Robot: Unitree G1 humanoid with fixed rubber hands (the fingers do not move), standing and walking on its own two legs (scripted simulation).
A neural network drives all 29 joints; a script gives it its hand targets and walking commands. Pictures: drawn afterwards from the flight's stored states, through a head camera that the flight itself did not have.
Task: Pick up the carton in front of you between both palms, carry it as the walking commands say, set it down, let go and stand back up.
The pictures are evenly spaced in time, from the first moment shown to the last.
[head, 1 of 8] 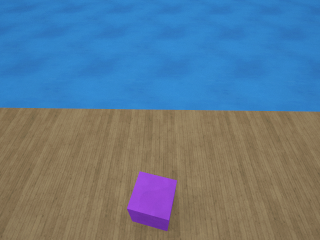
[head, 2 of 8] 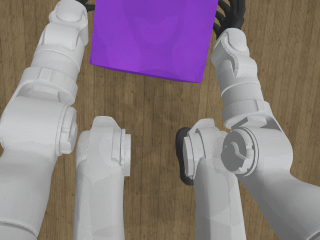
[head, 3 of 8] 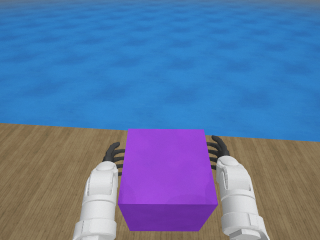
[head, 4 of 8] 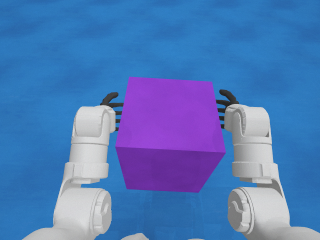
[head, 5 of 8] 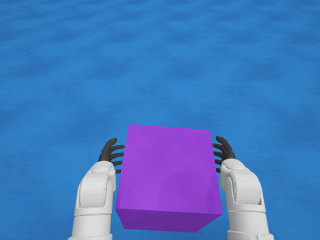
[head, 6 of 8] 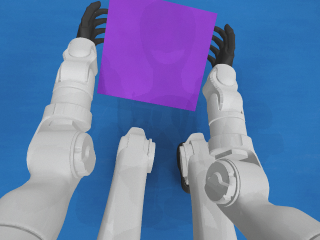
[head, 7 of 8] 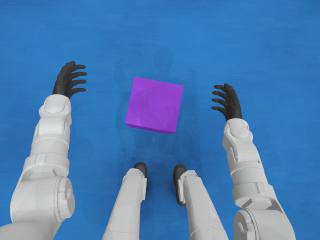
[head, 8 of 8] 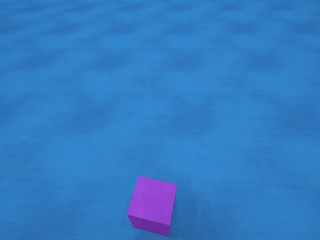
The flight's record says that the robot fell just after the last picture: no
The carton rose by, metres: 0.68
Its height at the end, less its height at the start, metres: -0.12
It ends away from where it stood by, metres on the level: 2.65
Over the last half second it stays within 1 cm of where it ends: yes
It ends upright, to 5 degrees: yes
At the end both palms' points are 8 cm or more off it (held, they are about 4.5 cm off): yes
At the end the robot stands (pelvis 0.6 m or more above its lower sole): yes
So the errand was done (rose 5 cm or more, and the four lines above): yes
